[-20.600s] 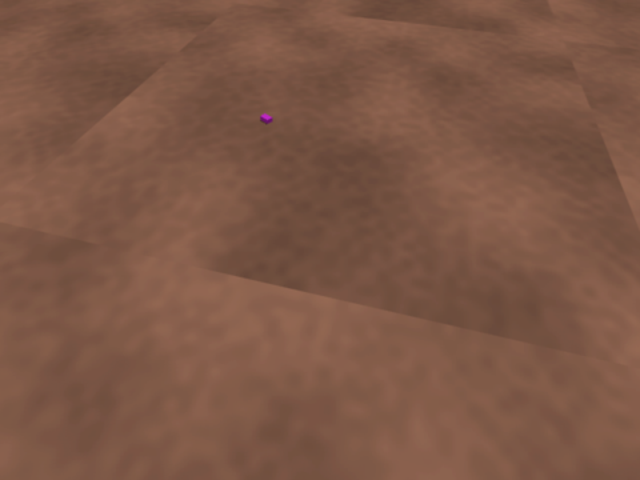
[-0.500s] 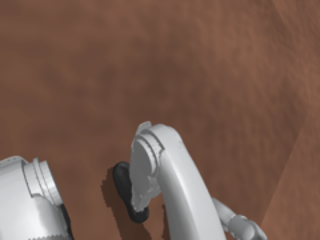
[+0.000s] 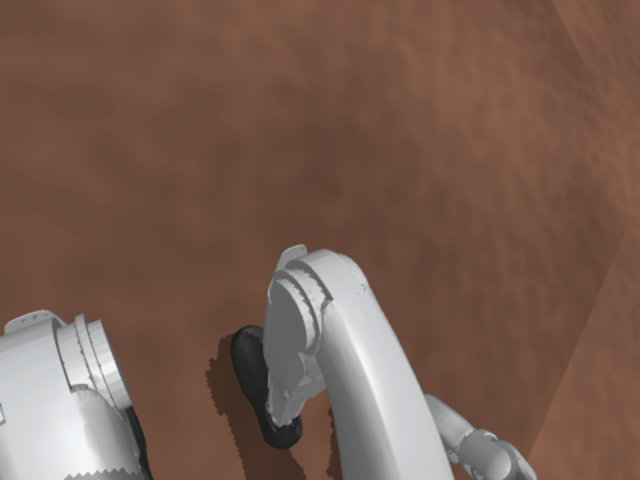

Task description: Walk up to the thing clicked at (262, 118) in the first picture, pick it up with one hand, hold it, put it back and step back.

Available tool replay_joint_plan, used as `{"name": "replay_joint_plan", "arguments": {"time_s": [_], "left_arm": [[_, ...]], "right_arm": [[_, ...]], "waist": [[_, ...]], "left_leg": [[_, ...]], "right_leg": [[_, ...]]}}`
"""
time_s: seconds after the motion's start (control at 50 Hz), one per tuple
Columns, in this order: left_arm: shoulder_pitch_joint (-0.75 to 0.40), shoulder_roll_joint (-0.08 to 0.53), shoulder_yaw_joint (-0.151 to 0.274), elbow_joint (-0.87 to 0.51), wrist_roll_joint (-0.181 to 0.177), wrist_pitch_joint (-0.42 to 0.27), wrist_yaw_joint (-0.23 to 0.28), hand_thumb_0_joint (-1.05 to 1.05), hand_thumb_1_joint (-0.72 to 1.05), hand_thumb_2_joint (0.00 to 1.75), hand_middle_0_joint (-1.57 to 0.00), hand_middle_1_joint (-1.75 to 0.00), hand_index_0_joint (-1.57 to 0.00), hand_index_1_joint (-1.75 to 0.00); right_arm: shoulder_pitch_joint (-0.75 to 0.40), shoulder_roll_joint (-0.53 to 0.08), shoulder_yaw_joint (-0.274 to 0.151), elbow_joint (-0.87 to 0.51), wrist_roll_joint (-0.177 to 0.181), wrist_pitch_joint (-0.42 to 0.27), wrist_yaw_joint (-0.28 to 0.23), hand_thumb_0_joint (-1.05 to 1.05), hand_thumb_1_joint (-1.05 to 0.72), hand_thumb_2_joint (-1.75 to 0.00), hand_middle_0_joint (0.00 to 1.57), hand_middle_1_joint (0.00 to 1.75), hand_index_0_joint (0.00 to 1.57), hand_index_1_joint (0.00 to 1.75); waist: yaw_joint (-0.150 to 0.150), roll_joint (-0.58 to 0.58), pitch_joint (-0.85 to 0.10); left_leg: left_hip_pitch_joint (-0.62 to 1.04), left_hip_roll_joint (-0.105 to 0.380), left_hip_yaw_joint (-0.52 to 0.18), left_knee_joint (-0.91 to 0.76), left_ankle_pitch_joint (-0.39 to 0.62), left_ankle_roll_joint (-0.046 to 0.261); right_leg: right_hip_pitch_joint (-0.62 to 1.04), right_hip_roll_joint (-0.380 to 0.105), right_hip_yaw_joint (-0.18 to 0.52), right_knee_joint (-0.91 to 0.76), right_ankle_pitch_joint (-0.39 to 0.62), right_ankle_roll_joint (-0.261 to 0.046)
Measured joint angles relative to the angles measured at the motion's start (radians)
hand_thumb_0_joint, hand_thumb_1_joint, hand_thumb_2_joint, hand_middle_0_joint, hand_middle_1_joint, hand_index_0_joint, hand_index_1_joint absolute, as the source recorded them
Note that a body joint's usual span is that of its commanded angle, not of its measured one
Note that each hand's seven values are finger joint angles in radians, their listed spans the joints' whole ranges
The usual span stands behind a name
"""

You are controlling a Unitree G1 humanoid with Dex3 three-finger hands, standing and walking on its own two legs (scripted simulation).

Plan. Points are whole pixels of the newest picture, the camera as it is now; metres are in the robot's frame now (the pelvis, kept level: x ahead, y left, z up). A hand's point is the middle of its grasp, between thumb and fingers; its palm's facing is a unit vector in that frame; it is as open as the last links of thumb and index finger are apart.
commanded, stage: close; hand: left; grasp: from above
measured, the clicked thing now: out of the picture +0.42 +0.33 -0.29
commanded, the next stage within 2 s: settle in 0.78 s
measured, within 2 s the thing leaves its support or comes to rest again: leaves its support in 1.24 s
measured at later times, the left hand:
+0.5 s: hand out of the picture +0.40 +0.31 -0.25, palm faces -0.44 -0.11 -0.89, open 5.7 cm
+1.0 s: hand out of the picture +0.40 +0.31 -0.25, palm faces -0.44 -0.11 -0.89, open 5.3 cm
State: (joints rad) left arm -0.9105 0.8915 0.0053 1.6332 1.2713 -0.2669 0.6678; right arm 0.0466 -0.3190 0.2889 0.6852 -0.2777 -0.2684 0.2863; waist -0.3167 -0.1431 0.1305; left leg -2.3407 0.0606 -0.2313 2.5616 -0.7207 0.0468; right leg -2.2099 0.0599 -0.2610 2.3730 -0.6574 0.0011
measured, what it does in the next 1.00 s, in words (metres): stands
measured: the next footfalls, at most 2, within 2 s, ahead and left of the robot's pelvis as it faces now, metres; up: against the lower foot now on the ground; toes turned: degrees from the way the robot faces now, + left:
none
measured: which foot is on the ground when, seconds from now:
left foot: down 0.00-1.00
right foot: down 0.00-1.00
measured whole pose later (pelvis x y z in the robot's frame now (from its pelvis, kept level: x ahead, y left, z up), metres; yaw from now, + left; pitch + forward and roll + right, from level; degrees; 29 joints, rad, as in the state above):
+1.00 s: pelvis +0.00 +0.00 +0.00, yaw +0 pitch +26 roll -15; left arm -0.91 0.87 -0.04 1.63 1.24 -0.25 0.67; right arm 0.05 -0.32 0.29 0.69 -0.28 -0.27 0.29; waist -0.31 -0.14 0.13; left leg -2.34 0.06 -0.23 2.56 -0.71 0.05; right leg -2.21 0.06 -0.26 2.37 -0.65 0.00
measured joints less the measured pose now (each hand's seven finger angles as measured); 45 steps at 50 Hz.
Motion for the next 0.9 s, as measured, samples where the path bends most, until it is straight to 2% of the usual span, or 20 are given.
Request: {"name": "replay_joint_plan", "arguments": {"time_s": [0.06,0.34,0.6,0.9], "left_arm": [[0.008,-0.006,0.001,-0.003,-0.004,0.0,0.003,-0.01,0.51,0.09,-0.83,0.0,-0.98,-0.07],[0.003,-0.008,-0.021,0.007,-0.016,0.001,0.005,-0.01,0.63,0.0,-0.88,0.0,-1.09,0.0],[0.001,-0.012,-0.041,0.009,-0.029,0.005,0.011,-0.01,0.64,0.0,-0.89,0.0,-1.1,0.0],[0.003,-0.017,-0.043,-0.001,-0.033,0.018,0.012,0.0,0.64,0.0,-0.9,0.0,-1.11,0.0]], "right_arm": [[0.0,0.003,-0.007,0.006,-0.003,0.005,-0.002,0.0,-0.9,-0.9,0.2,0.3,0.2,0.3],[0.005,0.004,-0.003,0.011,-0.009,0.001,-0.003,0.0,-0.9,-0.9,0.2,0.3,0.2,0.3],[0.005,0.001,0.002,0.014,-0.006,-0.006,-0.005,0.0,-0.9,-0.9,0.2,0.3,0.2,0.3],[0.0,-0.001,0.001,0.009,-0.006,-0.005,-0.004,0.0,-0.9,-0.9,0.2,0.3,0.2,0.3]], "waist": [[0.003,0.003,-0.004],[0.001,0.006,0.004],[0.002,0.005,0.001],[0.002,0.005,0.0]], "left_leg": [[-0.003,0.0,0.0,0.001,0.0,-0.001],[-0.001,0.001,0.005,0.002,0.003,0.0],[0.001,0.0,0.005,-0.003,0.003,0.001],[0.001,-0.003,0.003,-0.007,0.006,0.001]], "right_leg": [[-0.004,0.0,0.0,0.001,0.001,-0.001],[-0.006,0.001,0.005,0.006,0.004,-0.001],[-0.003,0.002,0.005,0.0,0.004,0.001],[0.002,0.002,0.004,-0.007,0.004,0.003]]}}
